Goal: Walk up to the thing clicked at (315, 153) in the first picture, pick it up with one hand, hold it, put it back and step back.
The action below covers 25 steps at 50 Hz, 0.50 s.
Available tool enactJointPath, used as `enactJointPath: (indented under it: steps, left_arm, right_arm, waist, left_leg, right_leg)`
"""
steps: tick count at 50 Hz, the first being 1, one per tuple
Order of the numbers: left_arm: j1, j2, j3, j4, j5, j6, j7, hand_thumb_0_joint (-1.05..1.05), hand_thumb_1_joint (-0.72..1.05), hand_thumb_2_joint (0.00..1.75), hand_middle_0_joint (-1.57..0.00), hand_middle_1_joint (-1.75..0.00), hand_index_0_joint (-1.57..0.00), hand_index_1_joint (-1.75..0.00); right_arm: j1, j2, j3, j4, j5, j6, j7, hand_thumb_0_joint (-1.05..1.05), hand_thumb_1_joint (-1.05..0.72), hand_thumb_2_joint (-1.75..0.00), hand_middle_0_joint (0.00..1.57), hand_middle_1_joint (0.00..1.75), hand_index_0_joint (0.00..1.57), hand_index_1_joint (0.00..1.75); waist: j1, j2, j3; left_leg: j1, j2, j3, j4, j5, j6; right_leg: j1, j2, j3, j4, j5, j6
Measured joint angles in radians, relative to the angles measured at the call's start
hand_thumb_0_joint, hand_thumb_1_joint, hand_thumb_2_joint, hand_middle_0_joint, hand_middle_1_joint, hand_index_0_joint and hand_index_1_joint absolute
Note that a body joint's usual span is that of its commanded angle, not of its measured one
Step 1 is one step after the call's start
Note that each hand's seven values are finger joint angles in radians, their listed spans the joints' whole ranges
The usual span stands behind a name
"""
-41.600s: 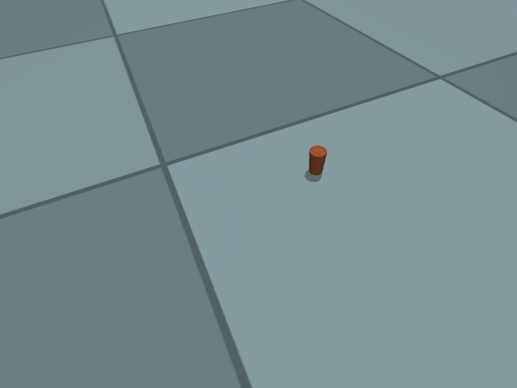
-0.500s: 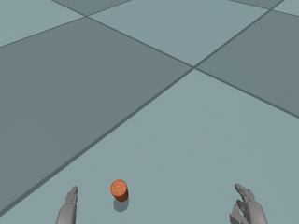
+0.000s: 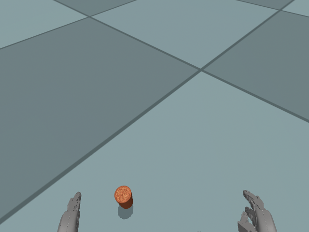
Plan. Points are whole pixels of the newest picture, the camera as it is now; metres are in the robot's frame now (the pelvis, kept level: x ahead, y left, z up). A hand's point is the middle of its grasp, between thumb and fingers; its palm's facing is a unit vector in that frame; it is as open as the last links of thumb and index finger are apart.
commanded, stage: stand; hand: left
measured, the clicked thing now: (124, 198) +0.42 +0.21 -0.65
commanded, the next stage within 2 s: none
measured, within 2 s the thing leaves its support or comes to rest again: neither
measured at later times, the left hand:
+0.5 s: hand out of the picture +0.13 +0.23 -0.11, palm faces -0.03 -0.94 -0.34, open 7.9 cm
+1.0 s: hand out of the picture +0.06 +0.24 -0.10, palm faces +0.01 -0.94 -0.35, open 7.4 cm
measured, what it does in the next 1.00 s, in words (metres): rises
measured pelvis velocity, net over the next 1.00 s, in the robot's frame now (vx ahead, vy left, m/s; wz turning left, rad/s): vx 0.00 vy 0.00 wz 0.02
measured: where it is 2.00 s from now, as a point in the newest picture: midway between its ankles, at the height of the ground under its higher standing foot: outside the picture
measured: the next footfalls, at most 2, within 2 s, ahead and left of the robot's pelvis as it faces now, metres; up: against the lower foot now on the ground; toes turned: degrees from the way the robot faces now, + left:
none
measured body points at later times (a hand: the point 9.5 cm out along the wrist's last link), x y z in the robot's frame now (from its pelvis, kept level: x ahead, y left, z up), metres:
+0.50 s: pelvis +0.00 +0.00 +0.02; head +0.02 +0.00 +0.47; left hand +0.13 +0.28 -0.08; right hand +0.12 -0.28 -0.09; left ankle +0.01 +0.13 -0.69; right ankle +0.02 -0.13 -0.69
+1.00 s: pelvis +0.00 +0.00 +0.05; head +0.00 -0.01 +0.50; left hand +0.06 +0.29 -0.07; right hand +0.08 -0.28 -0.09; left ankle +0.01 +0.13 -0.69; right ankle +0.02 -0.13 -0.69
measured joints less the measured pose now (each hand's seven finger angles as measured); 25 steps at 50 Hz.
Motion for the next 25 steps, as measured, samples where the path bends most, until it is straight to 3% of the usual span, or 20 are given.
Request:
enactJointPath:
  steps: [6, 13, 15, 17, 21, 25]
  left_arm:
    - [0.001, 0.001, 0.001, -0.003, 0.000, -0.002, 0.000, -0.01, -0.31, 0.29, -0.15, -0.20, -0.15, -0.19]
    - [0.004, 0.000, -0.001, -0.004, 0.000, -0.003, 0.000, -0.01, 0.15, 0.66, -0.19, -0.27, -0.19, -0.27]
    - [-0.059, 0.018, -0.007, 0.118, 0.045, -0.085, -0.032, -0.01, 0.29, 0.73, -0.20, -0.28, -0.20, -0.28]
    - [-0.138, 0.047, -0.008, 0.282, 0.074, -0.150, -0.070, -0.01, 0.44, 0.78, -0.20, -0.29, -0.20, -0.29]
    - [-0.214, 0.092, 0.009, 0.508, 0.070, -0.216, -0.112, 0.00, 0.66, 0.84, -0.21, -0.30, -0.21, -0.29]
    - [-0.220, 0.114, 0.025, 0.652, 0.060, -0.246, -0.120, 0.00, 0.79, 0.87, -0.21, -0.30, -0.21, -0.30]
  right_arm:
    - [-0.001, -0.002, -0.001, -0.002, 0.000, 0.000, 0.000, 0.02, -0.90, -0.90, 0.20, 0.30, 0.21, 0.30]
    - [-0.002, -0.004, -0.002, -0.003, 0.000, -0.002, 0.000, 0.02, -0.90, -0.90, 0.20, 0.30, 0.21, 0.30]
    - [-0.035, -0.015, -0.008, 0.054, -0.057, 0.013, 0.033, 0.01, -0.90, -0.90, 0.20, 0.30, 0.20, 0.30]
    - [-0.075, -0.038, -0.004, 0.140, -0.088, 0.058, 0.081, 0.01, -0.90, -0.90, 0.20, 0.30, 0.20, 0.30]
    - [-0.101, -0.070, -0.023, 0.240, -0.076, 0.106, 0.145, 0.01, -0.90, -0.90, 0.21, 0.30, 0.21, 0.30]
    - [-0.083, -0.096, -0.051, 0.296, -0.066, 0.119, 0.165, 0.01, -0.90, -0.90, 0.21, 0.30, 0.21, 0.30]
  waist:
    - [0.001, -0.001, 0.002]
    - [0.001, -0.001, 0.002]
    - [0.010, -0.011, 0.045]
    - [0.024, -0.031, 0.072]
    - [0.032, -0.052, 0.108]
    - [0.029, -0.051, 0.117]
  left_leg:
    - [-0.001, 0.000, 0.000, -0.001, 0.001, -0.001]
    - [-0.003, 0.001, -0.001, -0.001, 0.000, -0.002]
    - [0.040, -0.008, 0.005, -0.019, 0.009, 0.002]
    - [0.081, -0.019, 0.016, -0.050, 0.024, 0.006]
    - [0.148, -0.030, 0.026, -0.111, 0.051, 0.009]
    - [0.200, -0.033, 0.028, -0.166, 0.071, 0.011]
  right_leg:
    - [-0.001, 0.000, 0.000, 0.001, 0.000, -0.001]
    - [-0.004, 0.001, 0.000, 0.001, -0.001, -0.002]
    - [0.032, -0.008, 0.005, -0.004, 0.000, -0.004]
    - [0.063, -0.018, 0.014, -0.014, 0.004, -0.006]
    - [0.119, -0.029, 0.022, -0.053, 0.020, -0.003]
    - [0.172, -0.031, 0.023, -0.108, 0.041, 0.002]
